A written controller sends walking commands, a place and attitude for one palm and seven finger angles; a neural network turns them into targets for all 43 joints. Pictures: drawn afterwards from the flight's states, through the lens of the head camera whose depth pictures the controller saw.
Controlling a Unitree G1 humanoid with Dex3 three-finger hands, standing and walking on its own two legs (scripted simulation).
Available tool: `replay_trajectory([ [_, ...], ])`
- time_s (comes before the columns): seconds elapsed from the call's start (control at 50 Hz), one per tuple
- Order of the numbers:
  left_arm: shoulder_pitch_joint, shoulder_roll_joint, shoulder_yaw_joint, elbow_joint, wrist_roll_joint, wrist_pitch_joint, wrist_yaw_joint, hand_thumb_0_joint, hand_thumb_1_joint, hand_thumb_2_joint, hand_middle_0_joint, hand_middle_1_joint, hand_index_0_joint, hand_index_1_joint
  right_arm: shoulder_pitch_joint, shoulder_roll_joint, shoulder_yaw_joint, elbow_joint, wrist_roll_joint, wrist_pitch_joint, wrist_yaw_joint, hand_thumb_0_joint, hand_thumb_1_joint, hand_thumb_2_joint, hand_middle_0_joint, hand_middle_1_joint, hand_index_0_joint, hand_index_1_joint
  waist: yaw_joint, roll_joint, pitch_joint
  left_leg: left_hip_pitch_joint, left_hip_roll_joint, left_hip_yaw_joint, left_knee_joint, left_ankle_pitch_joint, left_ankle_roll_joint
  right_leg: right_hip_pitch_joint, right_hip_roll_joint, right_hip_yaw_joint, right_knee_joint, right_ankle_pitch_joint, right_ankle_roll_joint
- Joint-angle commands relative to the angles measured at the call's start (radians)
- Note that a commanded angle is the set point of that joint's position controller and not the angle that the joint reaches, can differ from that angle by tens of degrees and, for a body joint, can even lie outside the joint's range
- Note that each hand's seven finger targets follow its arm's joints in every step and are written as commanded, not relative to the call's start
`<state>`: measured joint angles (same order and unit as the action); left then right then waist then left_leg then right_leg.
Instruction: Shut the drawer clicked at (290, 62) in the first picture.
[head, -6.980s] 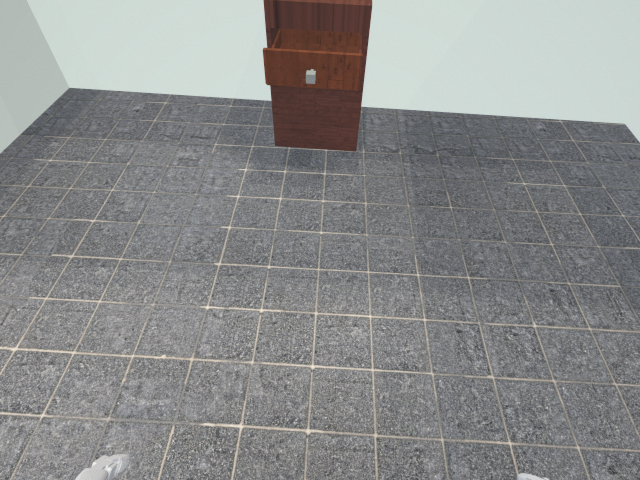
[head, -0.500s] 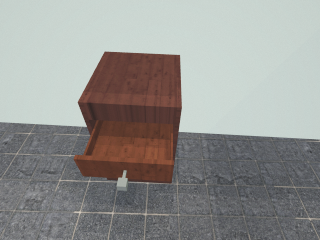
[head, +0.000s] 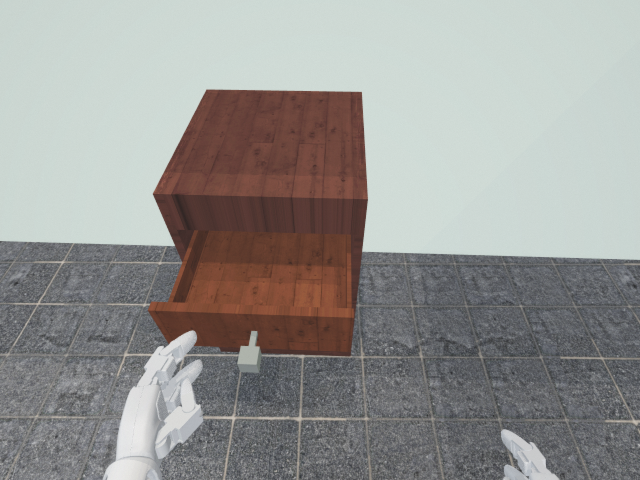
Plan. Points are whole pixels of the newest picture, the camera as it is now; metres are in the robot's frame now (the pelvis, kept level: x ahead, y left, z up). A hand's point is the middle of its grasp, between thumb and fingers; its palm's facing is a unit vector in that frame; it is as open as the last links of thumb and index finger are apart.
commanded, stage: raise the hand and make a fist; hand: left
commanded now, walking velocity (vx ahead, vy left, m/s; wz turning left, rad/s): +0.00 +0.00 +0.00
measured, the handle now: (251, 350) +0.40 +0.14 -0.22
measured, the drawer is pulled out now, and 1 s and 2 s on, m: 0.21 0.21 0.21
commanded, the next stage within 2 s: bring the fist close to the handle in 1.66 s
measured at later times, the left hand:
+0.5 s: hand (239, 445) +0.20 +0.12 -0.09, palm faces -0.20 -0.98 +0.02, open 4.3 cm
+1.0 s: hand (236, 450) +0.20 +0.12 -0.10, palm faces -0.06 -1.00 +0.00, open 3.1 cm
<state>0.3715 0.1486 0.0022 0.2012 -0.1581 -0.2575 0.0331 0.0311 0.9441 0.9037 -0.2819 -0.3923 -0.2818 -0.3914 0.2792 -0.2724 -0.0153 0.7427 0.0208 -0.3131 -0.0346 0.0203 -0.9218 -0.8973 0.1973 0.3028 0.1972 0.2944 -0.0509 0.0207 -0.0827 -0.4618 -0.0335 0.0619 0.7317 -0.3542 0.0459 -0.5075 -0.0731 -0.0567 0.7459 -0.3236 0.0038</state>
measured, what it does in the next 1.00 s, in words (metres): lowers itself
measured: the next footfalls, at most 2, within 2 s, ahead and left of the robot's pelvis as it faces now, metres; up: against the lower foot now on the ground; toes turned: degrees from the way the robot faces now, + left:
none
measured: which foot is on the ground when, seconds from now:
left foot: down 0.00-1.00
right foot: down 0.00-1.00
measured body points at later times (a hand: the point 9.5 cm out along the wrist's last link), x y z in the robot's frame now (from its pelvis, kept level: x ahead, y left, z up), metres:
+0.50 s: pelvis -0.02 -0.03 -0.13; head +0.10 -0.04 +0.31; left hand +0.20 +0.17 -0.09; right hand +0.21 -0.23 -0.22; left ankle +0.01 +0.09 -0.71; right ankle +0.04 -0.13 -0.71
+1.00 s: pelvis -0.03 -0.01 -0.14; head +0.08 +0.01 +0.30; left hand +0.19 +0.18 -0.10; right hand +0.19 -0.24 -0.20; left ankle +0.01 +0.09 -0.71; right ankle +0.04 -0.13 -0.71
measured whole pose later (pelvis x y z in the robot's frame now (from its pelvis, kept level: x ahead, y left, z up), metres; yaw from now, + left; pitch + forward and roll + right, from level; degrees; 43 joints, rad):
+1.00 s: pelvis -0.03 -0.01 -0.14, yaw +0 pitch +24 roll -3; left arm 0.42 0.18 -0.02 -0.10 -0.15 -0.48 -0.12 0.02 0.89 0.90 -1.27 -1.45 -1.27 -1.45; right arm 0.15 -0.22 -0.01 0.44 0.01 -0.16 -0.01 0.01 -0.90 -0.90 0.20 0.30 0.20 0.29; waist -0.02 0.01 -0.19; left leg -1.30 0.02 0.00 1.51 -0.63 0.03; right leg -1.30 -0.06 -0.10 1.45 -0.56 -0.02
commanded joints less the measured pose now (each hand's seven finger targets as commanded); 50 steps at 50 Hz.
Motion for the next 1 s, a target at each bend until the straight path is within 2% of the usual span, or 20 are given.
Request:
replay_trajectory([
  [0.0,0.372,0.011,0.096,-0.005,-0.043,-0.303,-0.194,0.0,0.9,0.9,-0.46,-0.582,-0.46,-0.582,-0.137,-0.089,-0.086,-0.251,-0.019,-0.071,0.055,0.0,-0.9,-0.9,0.2,0.3,0.2,0.3,0.13,-0.228,-0.066,-0.261,0.001,-0.052,0.089,0.009,-0.067,-0.123,0.065,-0.03,0.078,-0.113,-0.048],
  [0.04,0.278,0.081,0.148,-0.057,-0.03,-0.442,-0.28,0.0,0.9,0.9,-0.5,-0.625,-0.5,-0.625,-0.188,-0.092,-0.095,-0.302,-0.03,-0.049,0.08,0.0,-0.9,-0.9,0.2,0.3,0.2,0.3,0.118,-0.048,-0.103,-0.345,-0.008,-0.038,0.2,0.034,-0.077,-0.197,0.063,-0.027,0.215,-0.032,-0.061],
  [0.06,0.291,0.113,0.191,-0.032,-0.01,-0.469,-0.283,0.0,0.9,0.9,-0.52,-0.647,-0.52,-0.647,-0.191,-0.083,-0.1,-0.316,-0.025,-0.035,0.081,0.0,-0.9,-0.9,0.2,0.3,0.2,0.3,0.134,-0.022,-0.13,-0.391,-0.008,-0.032,0.237,0.03,-0.068,-0.235,0.067,-0.02,0.277,-0.021,-0.063],
  [0.12,0.164,0.095,0.13,-0.176,0.006,-0.452,-0.264,0.0,0.9,0.9,-0.58,-0.712,-0.58,-0.712,-0.216,-0.077,-0.092,-0.396,-0.016,0.016,0.08,0.0,-0.9,-0.9,0.2,0.3,0.2,0.3,0.128,0.059,-0.166,-0.49,-0.013,-0.026,0.313,-0.058,-0.049,-0.318,0.063,0.034,0.346,-0.077,-0.063],
  [0.16,0.076,0.135,0.164,-0.325,-0.021,-0.458,-0.243,0.0,0.9,0.9,-0.62,-0.755,-0.62,-0.755,-0.199,-0.071,-0.093,-0.426,-0.015,0.023,0.067,0.0,-0.9,-0.9,0.2,0.3,0.2,0.3,0.118,0.113,-0.271,-0.492,-0.001,-0.044,0.369,-0.053,-0.037,-0.326,0.064,0.069,0.365,-0.084,-0.062],
  [0.22,-0.015,0.179,0.193,-0.61,-0.072,-0.506,-0.244,0.0,0.9,0.9,-0.68,-0.82,-0.68,-0.82,-0.151,-0.065,-0.089,-0.414,-0.021,0.025,0.037,0.0,-0.9,-0.9,0.2,0.3,0.2,0.3,0.072,0.149,-0.449,-0.455,0.024,-0.079,0.461,0.022,-0.018,-0.348,0.075,0.092,0.397,-0.044,-0.055],
  [0.3,-0.05,0.102,0.058,-0.573,-0.119,-0.485,-0.369,0.0,0.9,0.9,-0.76,-0.907,-0.76,-0.907,-0.13,-0.079,-0.063,-0.341,-0.019,-0.003,0.011,0.0,-0.9,-0.9,0.2,0.3,0.2,0.3,-0.029,0.076,-0.387,-0.528,0.04,-0.1,0.576,0.067,-0.002,-0.412,0.08,0.106,0.393,0.027,-0.039],
  [0.32,-0.032,0.099,0.053,-0.518,-0.117,-0.455,-0.4,0.0,0.9,0.9,-0.78,-0.928,-0.78,-0.928,-0.128,-0.084,-0.065,-0.326,-0.012,-0.009,0.007,0.0,-0.9,-0.9,0.2,0.3,0.2,0.3,-0.036,0.04,-0.364,-0.561,0.042,-0.102,0.587,0.041,-0.003,-0.422,0.08,0.098,0.389,0.001,-0.033],
  [0.36,0.031,0.081,0.032,-0.418,-0.118,-0.353,-0.451,0.0,0.9,0.9,-0.82,-0.972,-0.82,-0.972,-0.138,-0.095,-0.067,-0.326,0.004,-0.011,0.001,0.0,-0.9,-0.9,0.2,0.3,0.2,0.3,-0.037,-0.043,-0.359,-0.62,0.038,-0.109,0.587,-0.005,-0.001,-0.413,0.075,0.09,0.378,-0.057,-0.024],
  [0.4,0.133,0.114,0.107,-0.258,-0.123,-0.216,-0.48,0.0,0.9,0.9,-0.86,-1.015,-0.86,-1.015,-0.172,-0.096,-0.074,-0.337,0.025,0.013,-0.009,0.0,-0.9,-0.9,0.2,0.3,0.2,0.3,0.005,-0.168,-0.371,-0.684,0.029,-0.103,0.585,-0.017,-0.004,-0.351,0.07,0.104,0.363,-0.084,-0.017],
  [0.42,0.129,0.124,0.133,-0.297,-0.133,-0.17,-0.484,0.0,0.9,0.9,-0.88,-1.037,-0.88,-1.037,-0.184,-0.096,-0.074,-0.362,0.033,0.027,-0.011,0.0,-0.9,-0.9,0.2,0.3,0.2,0.3,0.026,-0.197,-0.439,-0.699,0.02,-0.097,0.58,-0.009,-0.003,-0.295,0.058,0.11,0.372,-0.074,-0.009],
  [0.46,0.159,0.163,0.21,-0.349,-0.145,-0.095,-0.451,0.0,0.9,0.9,-0.92,-1.08,-0.92,-1.08,-0.22,-0.077,-0.08,-0.395,0.038,0.052,-0.012,0.0,-0.9,-0.9,0.2,0.3,0.2,0.3,0.079,-0.173,-0.483,-0.7,0.011,-0.087,0.552,0.0,-0.01,-0.226,0.04,0.127,0.368,-0.071,-0.005],
  [0.5,0.156,0.208,0.291,-0.405,-0.154,-0.087,-0.378,0.0,0.9,0.9,-0.96,-1.123,-0.96,-1.123,-0.238,-0.053,-0.079,-0.398,0.027,0.068,-0.008,0.0,-0.9,-0.9,0.2,0.3,0.2,0.3,0.122,-0.128,-0.495,-0.691,0.016,-0.091,0.547,0.029,-0.02,-0.208,0.041,0.128,0.395,-0.027,-0.009],
  [0.52,0.132,0.186,0.275,-0.498,-0.15,-0.116,-0.339,0.0,0.9,0.9,-0.98,-1.145,-0.98,-1.145,-0.209,-0.039,-0.074,-0.409,0.022,0.07,-0.002,0.0,-0.9,-0.9,0.2,0.3,0.2,0.3,0.127,-0.089,-0.53,-0.657,0.018,-0.094,0.531,0.063,-0.019,-0.203,0.044,0.114,0.41,0.014,-0.015],
  [0.6,0.17,0.111,0.174,-0.549,-0.105,-0.258,-0.236,0.0,0.9,0.9,-1.06,-1.232,-1.06,-1.232,-0.18,-0.015,-0.075,-0.369,0.0,0.062,0.017,0.0,-0.9,-0.9,0.2,0.3,0.2,0.3,0.104,-0.009,-0.46,-0.604,0.031,-0.092,0.512,0.09,-0.02,-0.331,0.061,0.06,0.444,0.016,-0.031],
  [0.7,0.089,0.026,-0.021,-0.424,-0.038,-0.352,-0.256,0.0,0.9,0.9,-1.16,-1.34,-1.16,-1.34,-0.173,-0.063,-0.064,-0.356,-0.002,0.051,0.015,0.0,-0.9,-0.9,0.2,0.3,0.2,0.3,-0.015,-0.034,-0.255,-0.686,0.029,-0.117,0.537,-0.154,-0.013,-0.575,0.062,0.043,0.421,-0.292,-0.035],
  [0.76,0.097,0.07,-0.007,-0.397,-0.03,-0.336,-0.273,0.0,0.9,0.9,-1.22,-1.405,-1.22,-1.405,-0.159,-0.09,-0.064,-0.389,0.006,0.05,0.003,0.0,-0.9,-0.9,0.2,0.3,0.2,0.3,-0.003,-0.06,-0.275,-0.721,0.021,-0.119,0.534,-0.251,-0.014,-0.58,0.054,0.063,0.409,-0.392,-0.037],
  [0.84,0.075,0.133,0.061,-0.528,-0.017,-0.316,-0.209,0.0,0.9,0.9,-1.3,-1.492,-1.3,-1.492,-0.149,-0.087,-0.061,-0.439,-0.003,0.072,0.002,0.0,-0.9,-0.9,0.2,0.3,0.2,0.3,0.06,0.057,-0.402,-0.625,0.021,-0.126,0.489,-0.189,-0.019,-0.556,0.058,0.026,0.479,-0.276,-0.047],
  [0.9,0.065,0.121,0.072,-0.573,-0.014,-0.313,-0.138,0.0,0.9,0.9,-1.36,-1.557,-1.36,-1.557,-0.14,-0.078,-0.056,-0.447,-0.011,0.093,0.011,0.0,-0.9,-0.9,0.2,0.3,0.2,0.3,0.067,0.066,-0.438,-0.58,0.026,-0.142,0.477,-0.119,-0.025,-0.562,0.067,-0.005,0.508,-0.2,-0.048],
  [0.98,0.086,0.029,-0.04,-0.521,0.011,-0.29,-0.121,0.0,0.9,0.9,-1.4,-1.6,-1.4,-1.6,-0.135,-0.083,-0.046,-0.456,-0.017,0.114,0.031,0.0,-0.9,-0.9,0.2,0.3,0.2,0.3,0.028,0.049,-0.403,-0.593,0.026,-0.148,0.495,-0.112,-0.028,-0.591,0.066,-0.016,0.503,-0.184,-0.043],
])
